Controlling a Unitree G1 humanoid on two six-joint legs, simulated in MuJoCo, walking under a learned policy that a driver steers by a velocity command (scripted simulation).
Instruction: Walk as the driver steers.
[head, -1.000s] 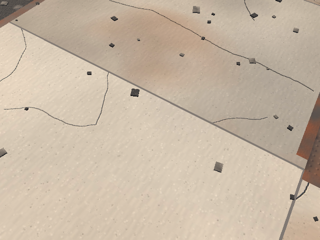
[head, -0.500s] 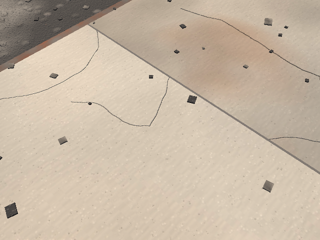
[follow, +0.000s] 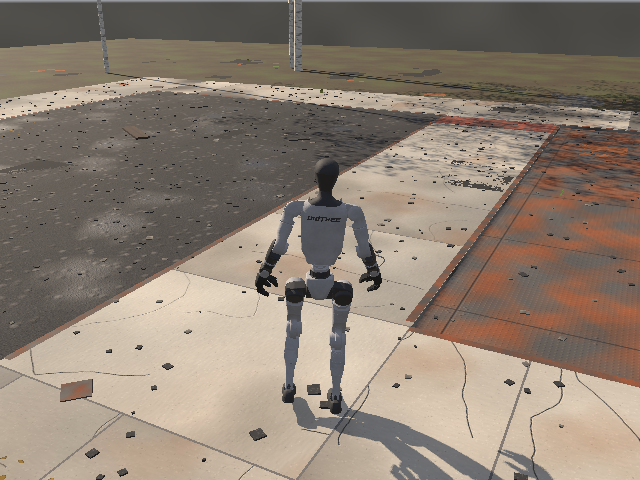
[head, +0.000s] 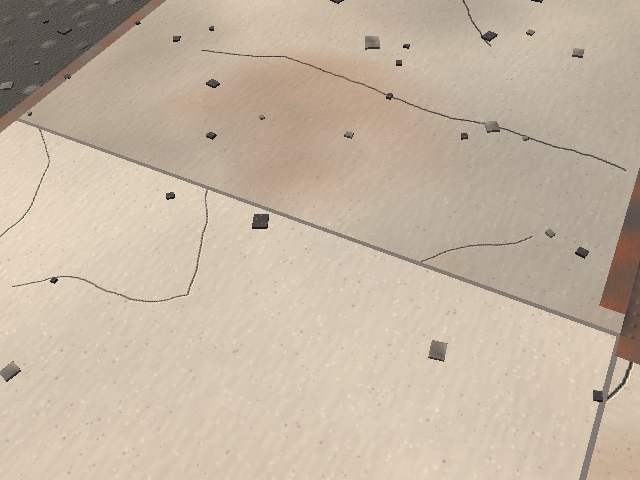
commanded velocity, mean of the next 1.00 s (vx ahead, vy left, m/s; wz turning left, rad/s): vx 0.44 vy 0.00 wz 0.00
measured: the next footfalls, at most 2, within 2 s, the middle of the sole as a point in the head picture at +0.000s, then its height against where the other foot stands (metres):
left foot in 0.38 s outside the picture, level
right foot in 0.80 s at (446, 465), level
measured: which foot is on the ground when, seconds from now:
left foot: up 0.00-0.36, down 0.38-0.82, up 0.84-1.00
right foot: down 0.00-0.38, up 0.40-0.78, down 0.80-1.00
